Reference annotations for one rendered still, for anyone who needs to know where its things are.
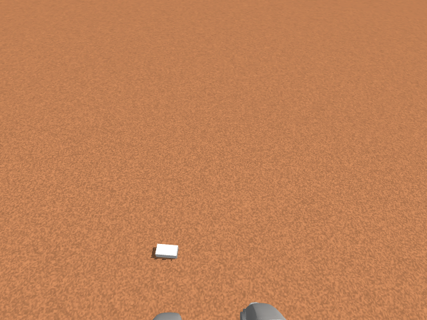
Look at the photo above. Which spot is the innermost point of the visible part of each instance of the small box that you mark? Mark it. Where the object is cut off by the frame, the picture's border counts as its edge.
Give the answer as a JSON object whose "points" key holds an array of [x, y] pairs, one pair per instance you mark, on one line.
{"points": [[167, 251]]}

